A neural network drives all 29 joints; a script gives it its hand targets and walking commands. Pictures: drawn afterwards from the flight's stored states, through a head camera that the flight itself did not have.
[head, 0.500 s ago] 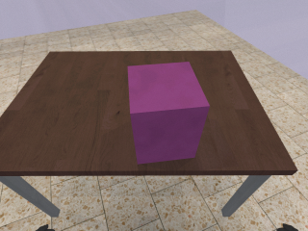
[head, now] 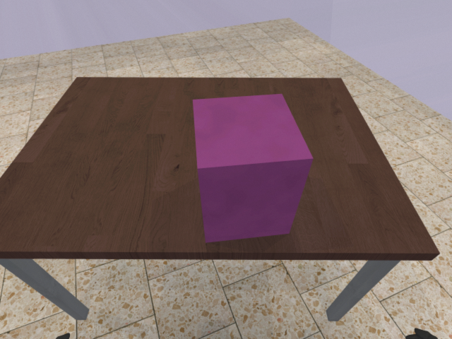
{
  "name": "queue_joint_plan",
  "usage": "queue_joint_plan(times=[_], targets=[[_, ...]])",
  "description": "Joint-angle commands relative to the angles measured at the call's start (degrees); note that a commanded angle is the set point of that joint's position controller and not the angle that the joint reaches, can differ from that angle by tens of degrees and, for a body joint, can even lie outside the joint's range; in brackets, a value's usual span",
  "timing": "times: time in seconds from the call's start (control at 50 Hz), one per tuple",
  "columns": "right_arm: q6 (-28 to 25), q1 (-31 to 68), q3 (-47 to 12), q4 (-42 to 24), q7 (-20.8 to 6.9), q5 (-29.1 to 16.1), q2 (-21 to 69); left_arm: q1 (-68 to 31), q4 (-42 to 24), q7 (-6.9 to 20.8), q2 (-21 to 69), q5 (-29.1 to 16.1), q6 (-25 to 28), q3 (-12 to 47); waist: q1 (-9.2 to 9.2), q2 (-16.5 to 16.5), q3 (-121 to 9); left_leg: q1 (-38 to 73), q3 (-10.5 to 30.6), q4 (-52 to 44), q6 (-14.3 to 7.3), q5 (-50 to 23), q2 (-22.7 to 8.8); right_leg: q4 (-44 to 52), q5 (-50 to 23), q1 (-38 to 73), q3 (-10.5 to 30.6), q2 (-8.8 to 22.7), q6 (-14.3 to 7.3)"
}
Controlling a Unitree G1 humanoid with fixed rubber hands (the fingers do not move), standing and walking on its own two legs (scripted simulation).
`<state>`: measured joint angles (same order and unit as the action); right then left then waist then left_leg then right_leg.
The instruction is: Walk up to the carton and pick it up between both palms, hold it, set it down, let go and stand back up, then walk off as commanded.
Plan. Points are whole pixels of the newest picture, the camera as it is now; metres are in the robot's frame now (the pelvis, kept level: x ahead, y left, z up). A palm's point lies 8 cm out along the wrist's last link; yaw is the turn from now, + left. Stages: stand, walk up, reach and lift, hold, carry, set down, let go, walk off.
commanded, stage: walk up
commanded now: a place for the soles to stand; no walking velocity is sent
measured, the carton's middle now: (243, 169) +0.49 -0.01 +0.02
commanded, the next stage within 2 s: reach and lift in 0.32 s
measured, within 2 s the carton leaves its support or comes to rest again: neither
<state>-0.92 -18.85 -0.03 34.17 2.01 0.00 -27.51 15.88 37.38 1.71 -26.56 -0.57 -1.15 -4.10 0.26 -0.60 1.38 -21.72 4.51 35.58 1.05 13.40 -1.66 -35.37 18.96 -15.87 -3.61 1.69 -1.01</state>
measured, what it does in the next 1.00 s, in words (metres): stands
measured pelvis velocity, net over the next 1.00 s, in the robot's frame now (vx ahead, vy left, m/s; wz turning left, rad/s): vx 0.04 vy -0.01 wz -0.01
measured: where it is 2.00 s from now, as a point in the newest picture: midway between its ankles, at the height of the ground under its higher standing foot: outside the picture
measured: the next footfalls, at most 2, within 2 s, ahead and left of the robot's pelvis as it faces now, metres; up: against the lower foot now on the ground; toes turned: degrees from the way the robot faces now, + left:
none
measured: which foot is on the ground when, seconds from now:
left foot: down 0.00-1.00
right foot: down 0.00-1.00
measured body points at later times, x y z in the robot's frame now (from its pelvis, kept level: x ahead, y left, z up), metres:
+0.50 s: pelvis +0.00 +0.00 -0.01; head +0.01 +0.02 +0.44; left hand +0.16 +0.31 -0.09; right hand +0.13 -0.33 -0.07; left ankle +0.06 +0.14 -0.72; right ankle +0.00 -0.13 -0.72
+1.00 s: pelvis +0.04 -0.01 +0.02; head +0.06 +0.02 +0.47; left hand +0.25 +0.26 -0.04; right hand +0.18 -0.30 -0.04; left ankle +0.06 +0.15 -0.72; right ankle +0.00 -0.13 -0.72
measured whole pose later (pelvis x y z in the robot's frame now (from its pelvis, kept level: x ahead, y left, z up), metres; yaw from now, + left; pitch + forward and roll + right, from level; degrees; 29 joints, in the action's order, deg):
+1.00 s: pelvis +0.04 -0.01 +0.02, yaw -1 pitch +2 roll -1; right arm -22.8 -13.0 4.2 46.4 -4.6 1.6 -20.7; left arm 8.7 19.5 -2.7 -17.9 -0.5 -8.5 -3.4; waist 0.3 -3.5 0.9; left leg -15.5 3.5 23.4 2.4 10.1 -2.6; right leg -22.4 14.7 -9.7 -3.1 1.0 -0.6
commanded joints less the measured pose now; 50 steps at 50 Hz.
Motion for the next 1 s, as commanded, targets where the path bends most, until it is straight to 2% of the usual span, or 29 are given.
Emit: queue_joint_plan(times=[0.0, 0.04, 0.08, 0.16, 0.2, 0.3, 0.32, 0.34, 0.38, 0.42, 0.44, 0.48, 0.54, 0.56, 0.58, 0.66, 0.76, 0.82, 0.86, 0.98], targets=[[-1.45, 5.30, 3.40, 0.62, -0.69, -0.99, -9.96, -5.85, -2.02, -0.11, -10.64, -0.11, 2.11, -0.90, 0.52, 1.64, -4.27, 3.74, 8.01, -6.82, -3.48, -6.68, -4.26, 8.22, -1.48, 6.23, 6.83, 7.46, -1.73], [-1.39, 5.61, 3.42, 0.34, -0.64, -0.86, -10.29, -5.65, -2.05, -0.10, -10.39, -0.02, 2.06, -0.84, 0.74, 2.30, -4.33, 4.08, 8.00, -6.82, -3.59, -7.11, -4.32, 7.92, -1.90, 6.10, 6.26, 6.96, -1.58], [-1.32, 5.45, 3.22, 0.48, -0.64, -0.94, -10.02, -5.78, -2.13, -0.09, -10.46, -0.05, 2.02, -0.88, 0.75, 0.94, -4.42, 3.78, 8.14, -6.80, -3.40, -5.88, -4.42, 8.59, -1.22, 6.29, 6.92, 7.36, -1.70], [-1.34, 5.34, 3.29, 0.32, -0.64, -0.98, -9.94, -5.58, -2.37, -0.13, -10.47, -0.15, 2.03, -0.82, 0.36, 1.93, -4.26, 4.57, 7.55, -6.86, -3.35, -7.23, -4.06, 8.06, -1.70, 5.23, 6.34, 7.34, -1.71], [-1.30, 5.54, 3.34, 0.27, -0.58, -0.90, -10.01, -5.13, -2.13, -0.15, -10.59, -0.07, 2.04, -0.92, 0.79, 2.13, -4.23, 3.63, 8.21, -7.25, -3.48, -6.95, -4.46, 7.71, -1.76, 6.46, 6.15, 6.80, -1.50], [-1.26, 5.19, 3.42, 0.14, -0.64, -0.91, -9.86, -5.59, -2.35, -0.15, -10.66, -0.07, 2.02, -1.01, 0.51, 1.77, -3.87, 3.41, 7.56, -7.05, -3.14, -6.52, -3.88, 8.36, -1.54, 6.06, 6.48, 7.53, -1.78], [-13.20, 19.80, 13.26, 17.94, -3.41, 8.47, -0.44, -20.00, -9.72, -1.69, -1.97, 2.51, -10.13, -0.55, -2.68, -0.62, 4.13, 4.50, -9.02, -5.35, 1.31, 11.70, 0.56, 8.14, 7.91, -5.76, -1.81, -0.17, -2.24], [-14.78, 16.60, 15.09, 17.54, -4.60, 8.05, -2.89, -19.04, -14.13, -2.23, -1.93, 3.43, -13.76, -0.89, -2.79, -1.39, 6.11, 7.00, -9.46, -3.05, -0.02, 14.37, 0.98, 6.09, 10.52, -7.35, -1.20, 1.16, -4.68], [-16.80, 15.00, 16.19, 16.95, -5.02, 8.43, -3.31, -18.44, -18.19, -1.67, -2.11, 3.67, -16.48, -1.71, -3.35, -6.06, 1.60, 16.77, -8.99, 2.31, 0.08, 10.05, 3.34, 6.90, 11.95, -15.62, 1.19, 3.68, -5.42], [-18.65, 13.48, 15.68, 13.04, -4.64, 7.45, -2.89, -17.49, -22.15, -1.46, -3.82, 3.62, -17.56, -1.80, -3.49, -6.84, -2.10, 28.60, -7.98, 5.40, 0.99, 5.68, 3.70, 9.27, 13.18, -20.46, 2.54, 5.12, -5.79], [-18.96, 14.22, 15.38, 11.27, -4.45, 6.93, -2.31, -17.87, -23.35, -1.61, -3.96, 3.02, -17.75, -0.97, -3.76, -7.14, -2.99, 30.80, -7.78, 5.48, 1.20, 4.64, 3.80, 9.94, 12.92, -21.49, 2.70, 5.09, -5.79], [-18.79, 14.96, 14.50, 7.28, -4.69, 5.57, -2.22, -15.76, -24.61, -2.31, -2.70, 2.76, -18.22, -0.23, -2.67, -4.46, -2.77, 28.39, -7.77, 1.78, 1.58, 3.59, 3.12, 10.30, 8.83, -16.84, 1.42, 3.25, -5.26], [-16.90, 14.30, 15.07, 8.07, -6.44, 3.94, -2.33, -11.74, -24.35, -3.90, 0.38, 3.45, -18.25, 0.37, -1.50, 5.31, -1.08, 10.02, -6.99, -10.95, 1.27, 5.27, -0.56, 7.28, -5.85, 5.89, -1.82, -4.38, -1.37], [-16.56, 14.65, 14.79, 8.74, -6.73, 3.53, -2.67, -10.96, -23.27, -4.12, 0.99, 3.42, -18.12, 0.38, -0.73, 6.23, 0.18, 6.38, -6.94, -13.20, 0.96, 5.43, -1.17, 7.09, -7.70, 10.29, -1.63, -5.08, -0.92], [-16.25, 14.68, 14.53, 9.38, -7.07, 3.14, -3.12, -10.78, -23.39, -4.32, 1.42, 3.52, -17.99, 0.72, -0.69, 7.17, 0.56, 5.28, -6.45, -14.51, 0.78, 5.24, -1.33, 7.16, -8.62, 12.69, -1.40, -5.03, -0.89], [-17.07, 14.36, 12.72, 7.57, -7.43, 1.96, -2.64, -9.12, -25.69, -5.02, 1.60, 3.90, -16.52, -0.42, 0.80, 4.63, -3.20, 11.68, -7.72, -14.38, 1.70, -1.50, 1.11, 11.95, -10.06, 10.93, -1.05, -4.09, -0.98], [-19.89, 13.74, 12.00, 2.62, -6.95, 0.72, -0.50, -8.01, -28.29, -5.29, 4.06, 0.78, -12.60, 0.69, 0.45, 0.90, -9.08, 21.23, -8.36, -13.19, 1.50, -8.25, 2.57, 15.40, -13.12, 6.15, -1.56, -3.77, -0.49], [-21.92, 13.21, 10.48, 1.85, -6.90, -1.16, 0.80, -7.46, -27.89, -5.38, 5.44, -0.73, -9.14, 1.04, 0.80, 0.88, -10.67, 23.81, -7.91, -13.51, 1.11, -11.54, 2.53, 16.48, -14.99, 5.45, -1.19, -3.56, -0.56], [-23.09, 12.67, 9.17, 2.53, -6.57, -2.72, 1.53, -5.34, -25.00, -4.91, 5.96, -0.92, -7.13, 1.17, 1.49, 0.45, -9.49, 24.55, -8.06, -13.91, 0.67, -14.43, 2.94, 17.19, -18.12, 6.06, -0.68, -3.36, -0.47], [-25.93, 11.58, 5.49, 3.41, -6.46, -6.23, 3.38, -3.85, -22.71, -4.18, 7.31, -0.13, -1.65, 0.59, 2.20, 1.36, -9.60, 26.24, -8.03, -14.64, 1.30, -20.81, 3.70, 18.18, -24.23, 8.82, 1.06, -2.99, 0.13]])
